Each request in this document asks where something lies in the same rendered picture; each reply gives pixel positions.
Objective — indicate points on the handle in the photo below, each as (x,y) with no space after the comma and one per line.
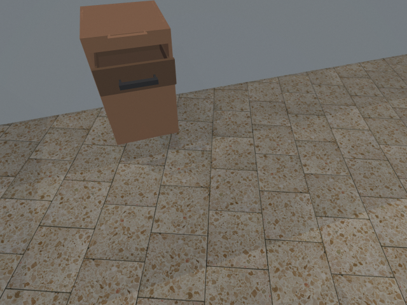
(127,37)
(138,83)
(139,92)

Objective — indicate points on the drawer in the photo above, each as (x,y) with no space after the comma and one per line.
(132,64)

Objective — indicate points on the cabinet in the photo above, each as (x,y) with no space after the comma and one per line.
(135,117)

